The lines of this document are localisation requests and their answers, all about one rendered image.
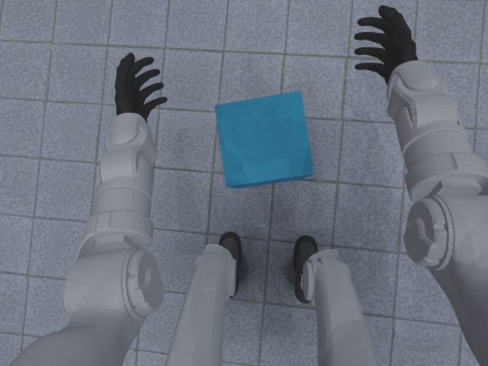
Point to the right robot hand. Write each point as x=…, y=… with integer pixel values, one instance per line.
x=397, y=43

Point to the robot right foot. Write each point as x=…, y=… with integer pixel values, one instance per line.
x=305, y=246

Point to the robot left forearm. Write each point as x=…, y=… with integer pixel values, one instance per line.
x=121, y=217

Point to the carton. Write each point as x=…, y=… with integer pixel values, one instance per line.
x=264, y=140

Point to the robot right forearm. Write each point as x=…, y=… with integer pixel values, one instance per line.
x=433, y=141

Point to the robot right upper arm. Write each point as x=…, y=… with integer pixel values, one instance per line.
x=448, y=234

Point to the robot right shin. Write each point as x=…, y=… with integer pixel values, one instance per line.
x=326, y=253

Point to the robot left upper arm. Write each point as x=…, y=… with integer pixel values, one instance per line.
x=108, y=298

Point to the left robot hand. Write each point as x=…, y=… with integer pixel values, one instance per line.
x=129, y=98

